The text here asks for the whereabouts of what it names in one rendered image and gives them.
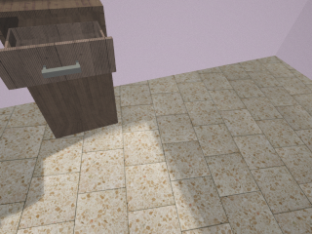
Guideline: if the handle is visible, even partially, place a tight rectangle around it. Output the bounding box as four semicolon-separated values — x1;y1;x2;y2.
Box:
41;60;82;79

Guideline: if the drawer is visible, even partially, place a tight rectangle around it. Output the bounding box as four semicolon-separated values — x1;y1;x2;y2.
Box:
0;20;116;90

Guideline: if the cabinet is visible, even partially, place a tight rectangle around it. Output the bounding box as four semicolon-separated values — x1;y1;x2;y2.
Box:
0;0;118;138

